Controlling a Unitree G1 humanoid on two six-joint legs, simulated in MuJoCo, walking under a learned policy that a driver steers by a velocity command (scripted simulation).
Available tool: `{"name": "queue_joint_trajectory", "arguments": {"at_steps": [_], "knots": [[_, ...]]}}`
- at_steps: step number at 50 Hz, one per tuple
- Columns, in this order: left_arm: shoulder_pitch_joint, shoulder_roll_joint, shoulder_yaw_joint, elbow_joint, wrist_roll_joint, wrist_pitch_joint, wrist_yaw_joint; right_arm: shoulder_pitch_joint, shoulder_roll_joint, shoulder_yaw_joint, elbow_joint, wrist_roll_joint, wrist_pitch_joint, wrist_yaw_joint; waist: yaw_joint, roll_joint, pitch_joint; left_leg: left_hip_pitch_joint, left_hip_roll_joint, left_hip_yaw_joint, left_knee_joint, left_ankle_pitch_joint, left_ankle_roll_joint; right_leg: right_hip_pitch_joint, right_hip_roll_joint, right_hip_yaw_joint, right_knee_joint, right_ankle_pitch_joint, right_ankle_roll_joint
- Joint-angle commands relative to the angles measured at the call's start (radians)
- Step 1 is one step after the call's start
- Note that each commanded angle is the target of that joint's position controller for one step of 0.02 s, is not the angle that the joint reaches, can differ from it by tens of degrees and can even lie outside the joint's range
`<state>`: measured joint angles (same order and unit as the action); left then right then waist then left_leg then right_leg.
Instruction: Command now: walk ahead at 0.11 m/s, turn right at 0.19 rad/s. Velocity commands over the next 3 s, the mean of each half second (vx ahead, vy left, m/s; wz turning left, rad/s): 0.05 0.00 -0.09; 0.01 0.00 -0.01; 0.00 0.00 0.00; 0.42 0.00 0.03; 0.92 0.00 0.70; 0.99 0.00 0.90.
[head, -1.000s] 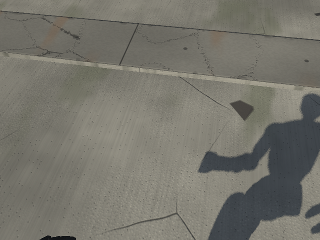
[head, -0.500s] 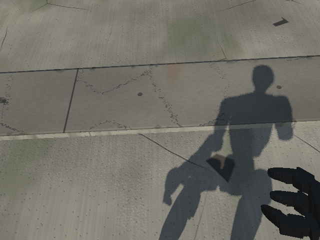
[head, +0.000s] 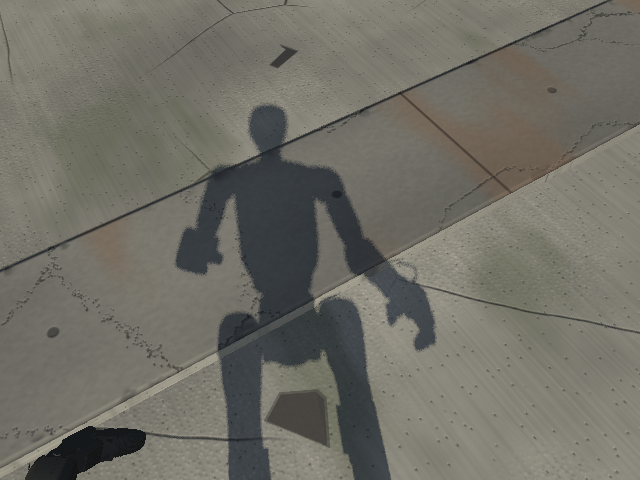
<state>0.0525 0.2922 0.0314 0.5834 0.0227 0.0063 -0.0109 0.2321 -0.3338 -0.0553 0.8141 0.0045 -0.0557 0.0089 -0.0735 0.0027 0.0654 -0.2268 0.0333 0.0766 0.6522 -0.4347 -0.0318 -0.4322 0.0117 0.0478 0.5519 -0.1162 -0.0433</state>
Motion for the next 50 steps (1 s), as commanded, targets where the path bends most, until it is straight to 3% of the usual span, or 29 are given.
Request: {"name": "queue_joint_trajectory", "arguments": {"at_steps": [1,2,3,5,9,11,12,13,14,15,16,19,27,37,50], "knots": [[0.124,0.104,0.023,-0.035,0.003,-0.007,0.005,0.026,-0.099,0.002,-0.067,0.003,0.015,0.006,0.101,-0.157,-0.317,-0.261,0.030,-0.123,0.341,-0.244,-0.034,0.455,-0.350,0.400,-0.136,0.533,-0.298],[0.097,0.104,0.023,-0.017,-0.004,-0.011,0.000,-0.001,-0.101,-0.003,-0.067,0.009,0.029,0.000,0.090,-0.124,-0.262,-0.288,0.040,-0.125,0.344,-0.213,-0.039,0.415,-0.301,0.346,-0.148,0.439,-0.249],[0.063,0.120,0.028,-0.013,-0.005,-0.012,-0.001,-0.002,-0.102,-0.006,-0.055,0.002,0.042,-0.010,0.079,-0.095,-0.228,-0.279,0.047,-0.128,0.319,-0.174,-0.047,0.358,-0.278,0.313,-0.163,0.375,-0.217],[-0.001,0.139,0.035,-0.009,-0.001,-0.006,0.002,0.022,-0.089,-0.005,-0.039,-0.004,0.062,-0.021,0.043,-0.108,-0.194,-0.168,0.037,-0.110,0.254,-0.087,-0.061,0.209,-0.235,0.245,-0.188,0.314,-0.191],[-0.017,0.090,0.027,0.019,-0.002,0.000,0.008,0.023,-0.030,0.011,-0.014,-0.006,0.069,-0.023,0.046,-0.128,-0.204,-0.020,0.013,-0.080,0.029,0.103,-0.043,0.148,-0.191,0.189,-0.191,0.151,-0.174],[-0.010,0.060,0.018,0.041,-0.011,0.002,0.008,0.031,-0.011,0.018,-0.005,-0.021,0.068,-0.016,0.027,-0.118,-0.193,0.089,-0.002,-0.066,-0.159,0.264,-0.012,0.104,-0.154,0.170,-0.180,-0.045,-0.123],[0.033,0.033,0.011,0.065,-0.010,-0.002,0.006,0.016,-0.033,0.018,-0.015,-0.040,0.067,-0.013,0.038,-0.081,-0.172,0.126,0.041,-0.115,-0.213,0.330,0.015,0.066,-0.118,0.154,-0.170,-0.169,-0.063],[0.074,0.034,0.012,0.077,0.000,-0.005,0.003,-0.015,-0.100,0.007,-0.032,-0.042,0.068,-0.017,0.086,0.025,-0.127,0.083,0.114,-0.179,-0.236,0.310,0.056,0.048,-0.056,0.104,-0.131,-0.275,-0.014],[0.073,0.019,0.013,0.081,0.001,-0.004,0.007,-0.062,-0.098,0.004,-0.020,-0.035,0.067,-0.016,0.106,0.141,-0.086,-0.090,0.113,-0.190,-0.288,0.044,0.092,0.143,-0.004,0.028,-0.110,-0.213,0.028],[0.039,0.045,0.020,0.090,0.003,-0.002,0.013,-0.095,-0.053,0.018,-0.033,-0.041,0.059,-0.014,0.090,0.122,-0.049,-0.164,0.090,-0.187,-0.328,-0.060,0.081,0.206,-0.007,0.031,-0.085,-0.146,0.040],[0.033,0.050,0.026,0.094,0.000,0.001,0.020,-0.097,-0.039,0.023,-0.025,-0.044,0.050,-0.015,0.090,0.119,-0.046,-0.179,0.082,-0.178,-0.334,-0.055,0.062,0.232,-0.013,0.032,-0.075,-0.109,0.035],[0.065,0.050,0.032,0.131,0.001,0.005,0.031,-0.062,-0.040,0.027,-0.003,-0.026,0.025,-0.018,0.078,0.070,-0.052,-0.118,0.060,-0.148,-0.294,0.072,0.044,0.227,-0.028,0.053,-0.087,-0.038,0.021],[0.108,0.049,0.040,0.229,-0.012,0.000,0.041,-0.024,-0.027,0.035,0.048,-0.017,0.025,-0.023,0.065,0.000,-0.084,-0.047,0.038,-0.123,-0.264,0.232,0.056,0.266,-0.038,0.054,-0.084,0.107,0.033],[0.116,0.059,0.042,0.346,-0.019,0.012,0.059,-0.006,-0.020,0.037,0.116,-0.012,0.031,-0.020,0.068,0.002,-0.078,-0.011,0.018,-0.104,-0.278,0.330,0.056,0.303,-0.044,0.047,-0.095,0.157,0.036],[0.095,0.050,0.034,0.457,-0.021,0.015,0.062,0.046,-0.010,0.041,0.182,-0.012,0.036,-0.030,0.069,0.005,-0.051,-0.004,0.007,-0.096,-0.300,0.300,0.052,0.294,-0.038,0.029,-0.120,0.114,0.041]]}}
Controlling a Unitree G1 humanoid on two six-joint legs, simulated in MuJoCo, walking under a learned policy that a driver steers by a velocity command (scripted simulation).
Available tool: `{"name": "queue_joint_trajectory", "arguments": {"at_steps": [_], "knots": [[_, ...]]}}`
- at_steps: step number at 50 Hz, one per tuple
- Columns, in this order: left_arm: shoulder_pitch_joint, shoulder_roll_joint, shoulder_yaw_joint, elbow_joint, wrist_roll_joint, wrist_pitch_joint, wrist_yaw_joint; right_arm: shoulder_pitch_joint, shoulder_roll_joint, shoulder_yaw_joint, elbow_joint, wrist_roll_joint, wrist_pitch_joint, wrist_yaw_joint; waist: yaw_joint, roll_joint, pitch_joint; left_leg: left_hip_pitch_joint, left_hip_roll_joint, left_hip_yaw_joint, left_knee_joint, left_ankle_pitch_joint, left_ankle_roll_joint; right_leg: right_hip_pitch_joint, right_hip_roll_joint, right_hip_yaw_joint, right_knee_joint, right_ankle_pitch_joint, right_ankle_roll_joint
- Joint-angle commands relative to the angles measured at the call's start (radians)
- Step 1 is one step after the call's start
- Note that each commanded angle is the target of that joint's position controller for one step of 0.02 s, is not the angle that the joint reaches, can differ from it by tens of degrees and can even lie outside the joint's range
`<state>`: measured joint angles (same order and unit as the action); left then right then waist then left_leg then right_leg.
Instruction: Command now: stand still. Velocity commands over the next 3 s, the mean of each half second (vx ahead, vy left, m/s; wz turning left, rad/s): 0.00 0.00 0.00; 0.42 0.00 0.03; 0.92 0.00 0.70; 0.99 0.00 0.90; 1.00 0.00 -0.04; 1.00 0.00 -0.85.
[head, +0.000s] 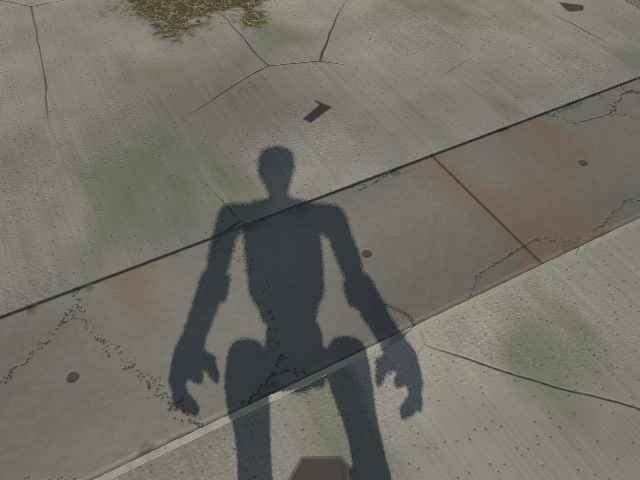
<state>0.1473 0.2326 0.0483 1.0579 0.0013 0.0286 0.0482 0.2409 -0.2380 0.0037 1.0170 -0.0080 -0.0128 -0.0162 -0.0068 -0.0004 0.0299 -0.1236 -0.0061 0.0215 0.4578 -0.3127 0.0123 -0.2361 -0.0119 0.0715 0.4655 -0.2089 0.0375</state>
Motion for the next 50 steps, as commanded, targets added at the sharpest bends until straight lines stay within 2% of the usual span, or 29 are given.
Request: {"name": "queue_joint_trajectory", "arguments": {"at_steps": [1,14,30,31,32,33,34,35,36,37,38,39,40,41,43,44,45,46,47,48,49,50], "knots": [[0.001,0.109,0.016,-0.011,0.000,-0.008,0.003,0.042,-0.104,-0.018,-0.017,0.000,-0.007,-0.005,0.003,0.007,-0.014,-0.108,0.046,-0.041,-0.106,0.174,0.008,0.097,-0.014,0.005,-0.035,0.203,-0.039],[0.017,0.094,0.004,0.049,-0.002,-0.008,0.005,0.104,-0.079,-0.013,0.020,0.001,-0.006,-0.010,0.004,0.004,0.005,-0.111,0.038,-0.035,-0.113,0.141,0.007,0.077,-0.010,-0.005,-0.046,0.170,-0.037],[0.057,0.075,-0.007,0.077,-0.004,-0.010,0.008,0.165,-0.050,-0.013,0.043,0.004,-0.006,-0.014,0.005,0.005,0.019,-0.113,0.033,-0.031,-0.113,0.140,0.008,0.062,-0.008,-0.010,-0.047,0.161,-0.036],[0.085,0.061,-0.009,0.090,-0.006,-0.008,0.009,0.199,-0.057,-0.018,0.058,0.007,-0.003,-0.018,0.000,0.025,-0.023,-0.091,0.026,-0.033,-0.134,-0.077,0.023,0.065,0.031,-0.057,-0.010,-0.032,-0.037],[0.090,0.071,-0.002,0.086,-0.017,-0.010,0.007,0.205,-0.106,-0.035,0.051,0.021,0.001,-0.023,-0.009,0.078,0.004,-0.099,0.059,-0.099,-0.168,-0.372,0.065,-0.013,0.077,-0.112,0.077,-0.288,-0.042],[0.027,0.087,0.003,0.052,-0.016,-0.024,0.001,0.253,-0.152,-0.051,0.049,0.032,0.000,-0.028,-0.043,0.135,0.065,-0.093,0.164,-0.252,-0.255,-0.614,0.129,-0.168,0.078,-0.127,0.192,-0.376,-0.046],[-0.058,0.060,-0.005,-0.003,-0.024,-0.048,-0.014,0.251,-0.212,-0.075,0.040,0.040,-0.012,-0.030,-0.063,0.236,0.143,-0.102,0.336,-0.460,-0.371,-0.689,0.212,-0.293,0.024,-0.126,0.362,-0.265,-0.055],[-0.121,0.064,-0.004,-0.041,-0.030,-0.072,-0.025,0.227,-0.195,-0.074,0.022,0.028,-0.030,-0.032,-0.064,0.201,0.203,-0.087,0.414,-0.556,-0.418,-0.588,0.254,-0.420,-0.047,-0.063,0.483,-0.249,-0.066],[-0.113,0.067,0.002,-0.048,-0.032,-0.092,-0.035,0.192,-0.151,-0.066,0.005,0.018,-0.048,-0.030,-0.035,0.147,0.207,-0.024,0.409,-0.529,-0.400,-0.470,0.242,-0.510,-0.084,-0.036,0.543,-0.220,-0.075],[-0.084,0.057,0.003,-0.048,-0.032,-0.110,-0.043,0.167,-0.128,-0.063,-0.012,0.022,-0.059,-0.025,-0.017,0.123,0.172,0.024,0.378,-0.462,-0.373,-0.383,0.212,-0.532,-0.108,-0.027,0.528,-0.191,-0.083],[-0.072,0.052,0.002,-0.054,-0.036,-0.127,-0.050,0.154,-0.129,-0.066,-0.024,0.036,-0.064,-0.020,-0.011,0.119,0.147,0.035,0.354,-0.394,-0.364,-0.316,0.182,-0.494,-0.119,-0.033,0.424,-0.172,-0.085],[-0.074,0.056,0.005,-0.055,-0.035,-0.140,-0.053,0.157,-0.132,-0.068,-0.030,0.044,-0.067,-0.018,-0.014,0.111,0.112,0.017,0.302,-0.308,-0.355,-0.252,0.155,-0.393,-0.101,-0.067,0.321,-0.145,-0.081],[-0.063,0.046,0.005,-0.051,-0.036,-0.147,-0.056,0.154,-0.145,-0.072,-0.037,0.043,-0.066,-0.016,-0.007,0.127,0.089,-0.038,0.256,-0.239,-0.341,-0.221,0.143,-0.272,-0.065,-0.114,0.246,-0.132,-0.072],[-0.035,0.038,0.005,-0.043,-0.039,-0.148,-0.060,0.149,-0.163,-0.077,-0.044,0.044,-0.065,-0.014,0.008,0.143,0.080,-0.102,0.235,-0.200,-0.323,-0.226,0.150,-0.165,-0.034,-0.158,0.200,-0.123,-0.060],[0.081,0.040,0.012,-0.007,-0.043,-0.142,-0.061,0.123,-0.174,-0.081,-0.064,0.054,-0.064,-0.010,0.068,0.124,0.075,-0.241,0.218,-0.163,-0.250,-0.255,0.160,0.053,0.014,-0.224,0.115,-0.042,-0.049],[0.178,0.063,0.026,0.020,-0.044,-0.139,-0.055,0.108,-0.167,-0.077,-0.077,0.049,-0.067,-0.007,0.116,0.098,0.051,-0.300,0.199,-0.142,-0.165,-0.169,0.154,0.182,0.042,-0.235,0.095,-0.041,-0.058],[0.347,0.108,0.050,0.061,-0.047,-0.141,-0.050,0.066,-0.127,-0.064,-0.096,0.035,-0.072,-0.001,0.204,0.021,-0.012,-0.389,0.151,-0.076,0.101,0.032,0.126,0.369,0.005,-0.153,0.053,-0.068,-0.088],[0.523,0.210,0.068,0.084,-0.029,-0.142,-0.043,-0.004,-0.013,-0.032,-0.152,0.002,-0.083,0.008,0.256,-0.270,-0.087,-0.576,0.066,0.020,0.611,-0.050,0.068,0.479,-0.231,0.223,-0.058,-0.322,-0.160],[0.496,0.191,0.046,0.053,0.002,-0.170,-0.062,0.039,0.044,-0.025,-0.196,0.061,-0.112,0.009,0.181,-0.352,-0.122,-0.810,-0.068,-0.154,0.878,-0.150,0.089,0.507,-0.392,0.768,-0.279,-0.637,-0.284],[0.373,0.139,0.024,0.033,-0.003,-0.185,-0.070,-0.005,-0.013,-0.030,-0.219,0.101,-0.129,0.015,0.135,-0.191,-0.012,-0.966,0.019,-0.236,0.992,-0.062,0.133,0.449,-0.433,0.716,-0.294,-0.710,-0.268],[0.297,0.086,0.005,0.007,-0.007,-0.192,-0.076,-0.040,-0.038,-0.030,-0.238,0.092,-0.132,0.021,0.108,-0.122,0.019,-0.995,0.053,-0.235,0.999,0.046,0.153,0.401,-0.401,0.551,-0.260,-0.558,-0.224],[0.243,0.082,-0.001,-0.004,-0.007,-0.188,-0.080,-0.015,-0.039,-0.033,-0.224,0.070,-0.123,0.022,0.065,-0.060,0.017,-0.933,0.099,-0.227,0.953,0.133,0.144,0.335,-0.356,0.386,-0.261,-0.406,-0.188]]}}
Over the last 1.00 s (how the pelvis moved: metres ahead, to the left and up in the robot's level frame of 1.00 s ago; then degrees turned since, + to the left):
0.07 0.05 0.01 -1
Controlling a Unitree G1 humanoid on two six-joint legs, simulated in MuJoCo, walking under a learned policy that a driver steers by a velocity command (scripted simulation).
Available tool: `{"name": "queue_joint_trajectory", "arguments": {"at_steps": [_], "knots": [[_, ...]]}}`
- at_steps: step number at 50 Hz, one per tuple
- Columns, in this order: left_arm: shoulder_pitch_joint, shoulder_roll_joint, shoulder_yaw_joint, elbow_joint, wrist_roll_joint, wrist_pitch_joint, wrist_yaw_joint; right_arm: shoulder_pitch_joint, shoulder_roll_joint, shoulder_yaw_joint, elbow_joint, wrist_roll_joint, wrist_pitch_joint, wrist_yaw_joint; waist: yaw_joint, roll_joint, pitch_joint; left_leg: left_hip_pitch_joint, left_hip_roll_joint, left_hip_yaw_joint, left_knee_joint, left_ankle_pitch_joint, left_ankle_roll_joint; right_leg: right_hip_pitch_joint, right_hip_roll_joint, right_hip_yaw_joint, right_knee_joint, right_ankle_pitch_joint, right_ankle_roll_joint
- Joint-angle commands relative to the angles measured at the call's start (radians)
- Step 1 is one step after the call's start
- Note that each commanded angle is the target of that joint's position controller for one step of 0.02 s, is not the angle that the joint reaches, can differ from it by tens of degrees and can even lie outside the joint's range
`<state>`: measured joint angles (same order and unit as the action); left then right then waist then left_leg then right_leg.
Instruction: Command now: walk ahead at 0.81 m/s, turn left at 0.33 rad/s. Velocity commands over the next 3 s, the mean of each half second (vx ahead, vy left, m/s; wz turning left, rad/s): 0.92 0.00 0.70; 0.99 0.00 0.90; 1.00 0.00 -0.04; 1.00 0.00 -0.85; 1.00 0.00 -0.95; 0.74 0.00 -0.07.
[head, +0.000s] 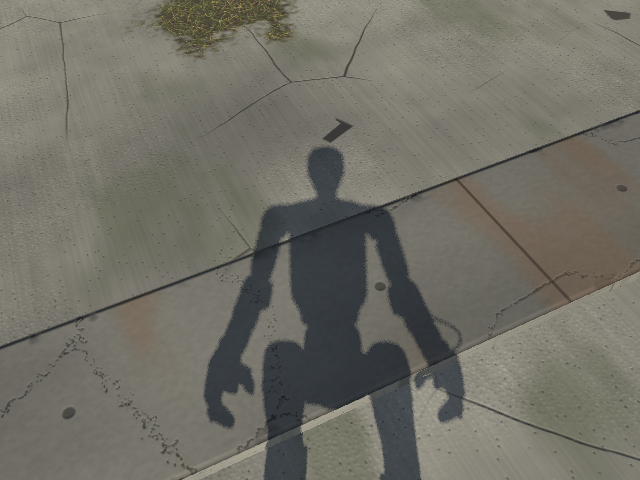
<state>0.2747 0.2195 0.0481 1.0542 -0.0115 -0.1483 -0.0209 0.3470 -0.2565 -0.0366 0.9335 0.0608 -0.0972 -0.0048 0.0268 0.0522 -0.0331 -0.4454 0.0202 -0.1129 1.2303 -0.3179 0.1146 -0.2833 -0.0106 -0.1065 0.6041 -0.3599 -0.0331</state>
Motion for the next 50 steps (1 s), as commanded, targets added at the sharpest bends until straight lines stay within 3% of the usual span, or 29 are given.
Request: {"name": "queue_joint_trajectory", "arguments": {"at_steps": [1,2,5,9,12,15,17,18,19,20,21,22,23,24,27,30,32,34,36,37,38,39,40,41,42,43,44,46,50], "knots": [[0.072,0.075,-0.008,-0.006,0.014,-0.004,-0.014,-0.117,-0.030,-0.003,-0.136,-0.016,-0.023,0.013,0.003,-0.114,0.101,-0.552,0.102,-0.078,0.115,0.197,0.032,0.307,-0.297,0.414,-0.404,-0.122,-0.071],[0.058,0.054,-0.016,-0.010,0.027,0.000,-0.010,-0.083,-0.028,-0.008,-0.124,-0.012,0.000,0.026,-0.021,-0.157,0.106,-0.477,0.121,-0.070,0.090,0.229,0.019,0.236,-0.265,0.306,-0.410,-0.029,-0.038],[0.096,0.068,-0.015,-0.001,0.037,-0.003,0.009,-0.101,-0.025,-0.018,-0.127,-0.010,0.043,0.035,-0.019,-0.115,0.157,-0.454,0.108,-0.027,0.055,0.307,-0.024,0.156,-0.219,0.111,-0.479,0.158,-0.022],[0.150,0.080,-0.020,-0.014,0.043,-0.001,0.047,-0.274,-0.011,-0.018,-0.206,-0.011,0.034,0.039,0.019,-0.075,0.228,-0.469,0.068,0.077,-0.178,0.436,-0.028,0.170,-0.188,-0.055,-0.549,0.338,0.014],[0.183,0.112,-0.019,-0.034,0.037,0.012,0.066,-0.361,0.013,-0.012,-0.255,-0.015,0.018,0.069,0.024,-0.072,0.227,-0.403,0.035,0.188,-0.354,0.460,0.007,0.260,-0.187,-0.150,-0.512,0.616,0.057],[0.201,0.207,0.002,-0.073,0.037,0.038,0.099,-0.360,-0.024,-0.032,-0.299,-0.014,0.014,0.096,-0.049,-0.164,0.127,-0.176,-0.073,0.337,-0.417,0.349,0.053,0.355,-0.223,-0.199,-0.291,1.405,0.080],[0.109,0.264,0.024,-0.123,0.036,0.063,0.115,-0.102,-0.112,-0.072,-0.247,-0.007,0.041,0.094,-0.219,-0.255,0.003,0.109,-0.103,0.328,-0.376,0.211,0.094,0.336,-0.275,-0.179,0.026,1.710,0.044],[0.021,0.273,0.031,-0.169,0.035,0.062,0.098,0.159,-0.212,-0.116,-0.175,-0.013,0.055,0.080,-0.333,-0.243,-0.100,0.406,-0.095,0.254,-0.458,0.190,0.139,0.224,-0.255,-0.139,0.304,1.643,0.014],[-0.070,0.218,0.023,-0.199,0.016,0.043,0.066,0.297,-0.214,-0.127,-0.113,-0.011,0.066,0.053,-0.385,-0.074,-0.071,0.617,-0.047,0.139,-0.648,0.257,0.171,-0.007,-0.093,-0.140,0.740,0.807,0.014],[-0.027,0.010,-0.029,-0.276,0.023,-0.016,0.036,0.192,-0.214,-0.106,-0.115,-0.054,0.062,0.052,-0.168,0.287,-0.013,0.752,0.050,-0.238,-0.617,0.229,0.253,-0.445,0.070,0.023,1.098,-0.186,0.008],[0.018,-0.001,-0.044,-0.359,-0.021,-0.070,0.012,0.135,-0.137,-0.075,-0.161,-0.083,0.035,0.053,-0.105,0.259,-0.175,0.826,0.188,-0.663,-0.824,-0.183,0.394,-0.645,0.077,0.254,1.175,-0.171,-0.043],[-0.098,0.084,-0.028,-0.398,-0.038,-0.092,0.006,0.173,-0.085,-0.070,-0.157,-0.076,0.017,0.054,-0.142,0.070,-0.100,0.731,0.203,-0.721,-0.977,-0.306,0.342,-0.685,0.041,0.264,1.105,-0.089,-0.074],[-0.101,0.092,-0.022,-0.413,-0.036,-0.090,0.006,0.116,-0.080,-0.062,-0.163,-0.062,0.003,0.059,-0.067,-0.112,-0.001,0.558,0.201,-0.667,-1.014,-0.299,0.302,-0.664,-0.001,0.257,0.985,-0.014,-0.073],[-0.057,0.082,-0.022,-0.391,-0.011,-0.070,0.011,0.027,-0.076,-0.055,-0.184,-0.053,-0.004,0.060,-0.002,-0.199,0.041,0.387,0.164,-0.606,-1.017,-0.272,0.278,-0.593,-0.040,0.264,0.918,0.029,-0.047],[-0.025,0.115,-0.014,-0.412,0.017,-0.012,0.021,-0.089,-0.072,-0.042,-0.222,-0.051,0.003,0.030,0.080,-0.143,0.134,0.037,0.051,-0.405,-1.046,-0.115,0.246,-0.481,-0.101,0.223,0.760,0.065,0.045],[-0.223,0.089,-0.027,-0.504,0.059,-0.007,0.033,-0.051,-0.082,-0.041,-0.233,-0.035,0.004,-0.012,0.011,-0.090,0.155,-0.171,-0.061,-0.216,-1.015,0.131,0.199,-0.280,-0.072,0.125,0.432,0.337,0.093],[-0.364,0.036,-0.045,-0.572,0.036,-0.004,0.036,0.014,-0.122,-0.053,-0.217,-0.019,0.019,-0.023,-0.061,-0.034,0.135,-0.207,-0.085,-0.195,-1.027,0.095,0.154,-0.104,-0.008,0.061,0.140,0.381,0.113],[-0.355,0.092,-0.015,-0.588,-0.015,-0.003,0.047,0.051,-0.134,-0.057,-0.214,-0.014,0.013,-0.017,-0.070,0.046,0.074,-0.074,-0.030,-0.287,-1.003,0.135,0.140,-0.008,0.037,0.098,0.035,0.382,0.131],[-0.226,0.190,0.036,-0.567,-0.040,-0.006,0.055,0.031,-0.125,-0.058,-0.224,-0.015,0.010,-0.015,0.017,0.101,-0.029,0.135,-0.019,-0.309,-0.837,0.404,0.087,0.094,0.065,0.120,-0.050,0.280,0.099],[-0.040,0.224,0.060,-0.533,-0.047,-0.010,0.057,-0.024,-0.115,-0.055,-0.247,-0.029,0.012,-0.009,0.132,0.107,-0.138,0.159,-0.050,-0.263,-0.615,0.576,0.036,0.262,0.031,0.134,-0.043,0.240,0.061],[0.243,0.290,0.076,-0.493,-0.034,-0.001,0.063,-0.086,-0.051,-0.031,-0.301,-0.076,0.008,0.001,0.238,0.031,-0.352,0.025,-0.075,-0.200,-0.260,0.533,-0.002,0.598,-0.148,0.323,0.013,0.023,-0.012],[0.268,0.366,0.088,-0.453,0.018,0.005,0.041,0.078,0.071,0.005,-0.363,-0.014,-0.004,0.019,0.082,-0.525,-0.520,-0.295,-0.162,-0.127,0.085,-0.161,-0.034,0.852,-0.416,1.020,-0.285,-0.441,-0.184],[0.160,0.254,0.070,-0.498,0.025,0.008,0.043,0.087,-0.017,-0.002,-0.324,0.026,0.011,0.012,0.080,-0.490,-0.364,-0.428,-0.060,-0.099,0.249,-0.135,-0.032,0.746,-0.422,1.114,-0.342,-0.635,-0.173],[0.105,0.165,0.054,-0.497,0.010,0.023,0.053,-0.024,-0.069,-0.013,-0.334,0.006,0.025,0.014,0.108,-0.336,-0.180,-0.497,-0.020,-0.034,0.294,-0.063,-0.033,0.607,-0.385,0.894,-0.309,-0.521,-0.135],[0.113,0.156,0.050,-0.466,0.013,0.035,0.052,-0.093,-0.065,-0.011,-0.351,-0.024,0.034,0.017,0.103,-0.153,-0.096,-0.462,0.019,0.006,0.282,-0.039,-0.028,0.481,-0.350,0.713,-0.295,-0.302,-0.115],[0.112,0.155,0.051,-0.429,0.022,0.038,0.045,-0.165,-0.056,-0.014,-0.383,-0.049,0.038,0.023,0.087,-0.076,-0.020,-0.423,0.052,0.021,0.250,-0.037,-0.018,0.355,-0.312,0.588,-0.307,-0.141,-0.102],[0.074,0.131,0.042,-0.409,0.029,0.034,0.042,-0.150,-0.046,-0.018,-0.397,-0.036,0.051,0.034,0.031,-0.100,0.013,-0.365,0.090,0.002,0.223,-0.033,-0.014,0.255,-0.300,0.506,-0.326,-0.079,-0.094],[0.026,0.085,0.028,-0.373,0.009,0.029,0.026,-0.136,-0.015,-0.011,-0.406,-0.011,0.072,0.042,-0.018,-0.134,0.070,-0.314,0.114,-0.003,0.147,-0.065,-0.021,0.130,-0.267,0.383,-0.375,-0.029,-0.091],[0.029,0.194,0.056,-0.335,0.006,0.018,0.021,-0.187,-0.030,0.001,-0.426,-0.028,0.074,0.036,-0.050,-0.108,0.137,-0.370,0.134,-0.029,-0.029,0.076,-0.053,0.112,-0.314,0.249,-0.482,0.067,-0.136]]}}
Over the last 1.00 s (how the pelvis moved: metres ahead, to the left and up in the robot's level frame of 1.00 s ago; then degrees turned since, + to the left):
0.11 -0.07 -0.01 2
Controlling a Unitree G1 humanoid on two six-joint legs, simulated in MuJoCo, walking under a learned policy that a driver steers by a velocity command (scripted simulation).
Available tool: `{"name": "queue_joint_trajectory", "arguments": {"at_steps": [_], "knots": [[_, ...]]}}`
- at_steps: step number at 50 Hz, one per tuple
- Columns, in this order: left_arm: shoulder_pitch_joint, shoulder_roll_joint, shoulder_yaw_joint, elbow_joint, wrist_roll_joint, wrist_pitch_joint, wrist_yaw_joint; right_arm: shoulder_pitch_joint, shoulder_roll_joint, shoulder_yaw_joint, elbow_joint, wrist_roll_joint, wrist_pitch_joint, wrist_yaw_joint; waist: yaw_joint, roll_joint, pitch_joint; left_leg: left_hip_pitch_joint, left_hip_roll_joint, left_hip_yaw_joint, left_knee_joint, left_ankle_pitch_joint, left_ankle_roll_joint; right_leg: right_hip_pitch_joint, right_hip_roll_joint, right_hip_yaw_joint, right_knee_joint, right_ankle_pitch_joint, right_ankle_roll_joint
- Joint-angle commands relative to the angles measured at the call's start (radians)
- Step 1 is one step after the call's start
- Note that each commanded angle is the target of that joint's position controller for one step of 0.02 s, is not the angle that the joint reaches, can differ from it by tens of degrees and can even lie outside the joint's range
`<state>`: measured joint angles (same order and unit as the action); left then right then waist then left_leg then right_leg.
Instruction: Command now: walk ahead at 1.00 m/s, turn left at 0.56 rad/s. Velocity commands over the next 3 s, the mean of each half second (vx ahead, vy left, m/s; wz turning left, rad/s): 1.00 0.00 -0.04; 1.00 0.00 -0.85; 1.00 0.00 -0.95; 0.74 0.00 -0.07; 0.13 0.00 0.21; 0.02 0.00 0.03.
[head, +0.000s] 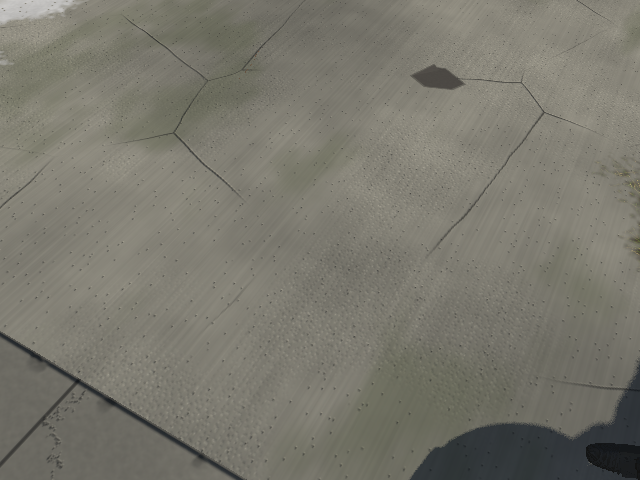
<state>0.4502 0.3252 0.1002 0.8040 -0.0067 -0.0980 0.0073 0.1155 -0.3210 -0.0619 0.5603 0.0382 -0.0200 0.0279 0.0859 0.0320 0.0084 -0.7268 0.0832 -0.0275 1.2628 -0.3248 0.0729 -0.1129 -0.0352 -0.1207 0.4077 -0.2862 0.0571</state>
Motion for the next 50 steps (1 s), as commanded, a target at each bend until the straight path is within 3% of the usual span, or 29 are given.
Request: {"name": "queue_joint_trajectory", "arguments": {"at_steps": [1,5,7,9,10,11,12,13,14,16,17,20,25,28,30,32,33,34,35,36,37,38,39,40,41,44,46,48,50], "knots": [[-0.144,0.107,0.008,-0.079,0.002,-0.033,-0.006,0.025,0.019,0.025,-0.054,-0.008,-0.005,0.007,-0.110,-0.072,0.109,-0.090,0.072,-0.107,-0.123,0.139,-0.014,-0.048,-0.284,0.209,-0.305,0.013,-0.221],[-0.075,0.145,0.011,-0.046,-0.007,-0.022,-0.007,-0.128,0.001,0.023,-0.071,-0.008,-0.025,0.030,-0.051,-0.041,0.166,0.029,0.042,0.020,-0.399,0.251,0.005,-0.006,-0.257,0.034,-0.380,0.100,-0.190],[-0.041,0.179,0.010,-0.024,-0.016,-0.008,-0.010,-0.159,-0.009,0.017,-0.081,-0.007,-0.036,0.040,-0.051,-0.074,0.159,0.117,-0.006,0.088,-0.500,0.197,0.034,0.075,-0.259,-0.011,-0.333,0.370,-0.187],[-0.026,0.230,0.012,-0.003,-0.007,0.008,-0.005,-0.031,-0.081,-0.023,-0.069,-0.007,-0.041,0.038,-0.157,-0.172,0.029,0.349,-0.111,0.150,-0.563,0.119,0.075,0.146,-0.263,-0.046,-0.075,0.925,-0.180],[-0.031,0.217,0.000,0.008,-0.005,0.015,0.002,0.213,-0.132,-0.059,0.001,-0.006,-0.037,0.027,-0.295,-0.182,-0.094,0.690,-0.152,0.172,-0.604,0.161,0.099,0.019,-0.234,-0.056,0.187,1.050,-0.161],[-0.032,0.148,-0.027,-0.013,0.007,0.007,0.008,0.416,-0.200,-0.087,0.065,-0.008,-0.027,0.004,-0.369,-0.093,-0.209,1.056,-0.023,-0.043,-0.558,0.125,0.100,-0.281,-0.184,0.004,0.550,0.638,-0.118],[0.087,-0.045,-0.076,-0.062,-0.019,-0.021,0.001,0.416,-0.326,-0.089,0.074,-0.044,-0.043,-0.001,-0.212,0.286,-0.371,1.198,0.251,-0.643,-0.835,-0.352,0.190,-0.544,0.014,0.161,0.946,-0.230,-0.090],[0.005,0.034,-0.062,-0.066,-0.071,-0.045,0.008,0.438,-0.209,-0.066,0.082,-0.044,-0.067,0.009,-0.255,0.176,-0.401,1.127,0.290,-0.829,-1.016,-0.522,0.167,-0.611,0.015,0.316,1.085,-0.194,-0.111],[-0.112,0.063,-0.046,-0.094,-0.096,-0.048,0.012,0.399,-0.141,-0.047,0.105,-0.035,-0.081,0.016,-0.250,0.106,-0.196,0.993,0.291,-0.697,-1.020,-0.419,0.148,-0.723,-0.013,0.292,1.100,-0.113,-0.116],[-0.158,0.031,-0.049,-0.101,-0.044,-0.034,0.015,0.263,-0.071,-0.030,0.125,-0.047,-0.094,0.023,-0.153,0.038,-0.057,0.718,0.238,-0.432,-0.992,-0.188,0.110,-0.669,-0.111,0.265,0.998,0.039,-0.122],[-0.106,0.023,-0.043,-0.081,-0.045,-0.011,0.004,0.213,-0.015,-0.018,0.129,-0.066,-0.102,0.024,-0.102,0.066,-0.048,0.623,0.205,-0.324,-0.999,-0.113,0.087,-0.595,-0.144,0.279,0.975,0.105,-0.125],[-0.103,-0.004,-0.035,-0.053,-0.056,0.049,-0.018,0.173,0.042,-0.011,0.169,-0.049,-0.117,0.014,-0.069,0.035,0.029,0.552,0.152,-0.071,-1.068,0.116,0.034,-0.590,-0.161,0.267,0.915,0.158,-0.123],[-0.252,-0.011,-0.040,-0.103,-0.043,0.055,-0.036,0.193,0.003,-0.017,0.196,-0.070,-0.120,-0.028,-0.082,-0.014,0.145,0.580,0.092,0.190,-1.154,0.374,-0.021,-0.692,-0.090,0.191,0.677,0.409,-0.116],[-0.360,-0.015,-0.049,-0.143,-0.031,0.036,-0.072,0.235,-0.047,-0.023,0.211,-0.064,-0.112,-0.054,-0.110,-0.054,0.184,0.665,0.095,0.282,-1.152,0.567,-0.064,-0.671,-0.057,0.067,0.469,0.496,-0.138],[-0.396,0.001,-0.042,-0.171,-0.038,0.022,-0.093,0.260,-0.104,-0.030,0.214,-0.070,-0.093,-0.073,-0.103,-0.037,0.144,0.736,0.089,0.317,-1.062,0.981,-0.108,-0.550,0.023,-0.054,0.354,0.485,-0.171],[-0.277,0.045,-0.018,-0.168,-0.058,0.034,-0.096,0.245,-0.180,-0.046,0.203,-0.062,-0.069,-0.095,-0.014,0.081,0.033,0.803,0.123,0.317,-0.859,1.437,-0.112,-0.358,0.095,-0.119,0.370,0.400,-0.188],[-0.115,0.100,0.008,-0.139,-0.063,0.055,-0.088,0.186,-0.211,-0.057,0.186,-0.050,-0.058,-0.096,0.084,0.136,-0.033,0.776,0.148,0.301,-0.687,1.598,-0.095,-0.189,0.114,-0.106,0.409,0.304,-0.213],[0.165,0.190,0.052,-0.066,-0.054,0.082,-0.070,0.084,-0.214,-0.059,0.152,-0.045,-0.061,-0.085,0.221,0.134,-0.128,0.642,0.146,0.260,-0.394,1.581,-0.072,0.113,0.098,-0.021,0.414,0.249,-0.264],[0.327,0.194,0.060,-0.008,-0.050,0.099,-0.042,-0.019,-0.136,-0.042,0.141,-0.015,-0.079,-0.051,0.299,-0.031,-0.112,0.444,-0.007,0.269,0.089,0.833,-0.072,0.308,0.031,0.096,0.250,0.347,-0.318],[0.241,0.143,0.026,0.011,0.003,0.092,-0.053,0.000,0.106,0.022,0.080,-0.037,-0.129,-0.017,0.114,-0.420,-0.001,0.057,-0.211,0.126,0.504,-0.259,-0.074,0.359,0.049,0.305,0.276,0.403,-0.369],[0.069,0.097,-0.005,-0.074,0.036,0.052,-0.056,0.166,0.129,0.048,0.010,-0.007,-0.167,-0.001,-0.054,-0.426,-0.189,-0.148,-0.206,-0.112,0.582,-0.272,-0.034,0.416,-0.136,0.846,0.058,-0.099,-0.544],[0.055,0.047,-0.005,-0.113,0.019,0.037,-0.060,0.059,0.009,0.032,-0.008,0.002,-0.187,0.005,-0.004,-0.194,-0.151,-0.150,-0.162,-0.139,0.475,-0.171,0.022,0.329,-0.170,0.972,-0.148,-0.363,-0.502],[0.004,0.047,-0.007,-0.122,0.011,0.018,-0.066,0.014,-0.016,0.019,-0.022,0.005,-0.186,0.001,-0.067,0.026,-0.038,-0.129,-0.122,-0.129,0.329,-0.078,0.036,0.150,-0.176,0.972,-0.218,-0.455,-0.451],[-0.083,0.063,-0.005,-0.148,0.006,0.001,-0.067,0.042,-0.005,0.022,-0.011,-0.017,-0.170,-0.008,-0.135,0.113,0.006,-0.054,-0.078,-0.146,0.220,-0.020,0.015,-0.018,-0.162,0.949,-0.206,-0.416,-0.439],[-0.144,0.082,-0.001,-0.171,0.005,-0.006,-0.057,0.060,-0.009,0.018,-0.001,-0.035,-0.150,-0.018,-0.162,0.116,0.039,0.012,-0.056,-0.154,0.155,0.002,-0.023,-0.155,-0.110,0.883,-0.197,-0.325,-0.437],[-0.165,0.053,-0.010,-0.185,-0.007,-0.009,-0.019,0.014,-0.043,0.005,-0.012,-0.051,-0.113,-0.050,-0.151,0.076,0.077,0.125,-0.006,-0.118,-0.120,0.057,-0.104,-0.342,-0.005,0.651,-0.207,-0.093,-0.412],[-0.139,0.046,-0.010,-0.171,-0.025,0.002,0.007,-0.138,0.012,0.022,-0.063,-0.068,-0.111,-0.053,-0.085,0.018,0.089,0.229,-0.030,-0.067,-0.380,0.234,-0.138,-0.419,0.068,0.518,-0.180,0.031,-0.378],[-0.114,0.065,0.000,-0.154,-0.035,0.020,0.014,-0.220,0.053,0.027,-0.093,-0.050,-0.109,-0.046,-0.026,-0.050,0.058,0.355,-0.090,-0.019,-0.590,0.368,-0.159,-0.439,0.108,0.474,-0.140,0.017,-0.322],[-0.076,0.062,0.004,-0.138,-0.046,0.030,0.013,-0.225,0.018,0.004,-0.101,-0.014,-0.112,-0.038,0.000,-0.102,0.011,0.403,-0.121,-0.051,-0.701,0.394,-0.178,-0.336,0.089,0.534,-0.089,-0.057,-0.299]]}}
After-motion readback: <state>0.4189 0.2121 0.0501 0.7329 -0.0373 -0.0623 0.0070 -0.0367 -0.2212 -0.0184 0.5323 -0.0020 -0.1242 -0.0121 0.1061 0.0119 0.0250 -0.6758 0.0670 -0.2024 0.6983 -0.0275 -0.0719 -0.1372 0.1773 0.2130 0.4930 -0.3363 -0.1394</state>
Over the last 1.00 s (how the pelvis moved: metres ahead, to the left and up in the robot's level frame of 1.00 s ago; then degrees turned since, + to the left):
0.73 0.19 0.04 50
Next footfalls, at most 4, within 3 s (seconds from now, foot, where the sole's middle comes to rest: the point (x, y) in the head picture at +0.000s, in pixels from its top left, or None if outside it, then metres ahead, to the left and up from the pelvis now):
0.22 left None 0.37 0.18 -0.77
0.70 right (346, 350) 0.81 0.01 -0.77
1.10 left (337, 223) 1.22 0.06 -0.77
1.60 right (505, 220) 1.30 -0.42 -0.77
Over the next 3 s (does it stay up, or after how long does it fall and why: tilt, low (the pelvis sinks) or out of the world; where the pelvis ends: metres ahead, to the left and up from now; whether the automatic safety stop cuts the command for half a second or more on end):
stays up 1.48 -0.74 0.00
